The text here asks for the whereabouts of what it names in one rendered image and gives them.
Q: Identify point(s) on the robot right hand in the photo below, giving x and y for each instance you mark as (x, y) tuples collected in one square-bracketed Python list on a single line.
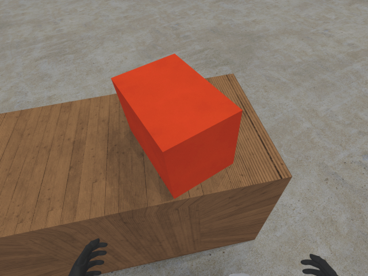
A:
[(317, 261)]

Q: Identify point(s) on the pedestal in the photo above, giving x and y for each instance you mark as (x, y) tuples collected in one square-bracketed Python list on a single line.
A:
[(74, 172)]

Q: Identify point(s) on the robot left hand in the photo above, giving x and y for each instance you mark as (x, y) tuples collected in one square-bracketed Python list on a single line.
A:
[(82, 264)]

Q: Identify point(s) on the carton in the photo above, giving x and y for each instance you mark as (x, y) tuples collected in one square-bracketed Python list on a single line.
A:
[(187, 127)]

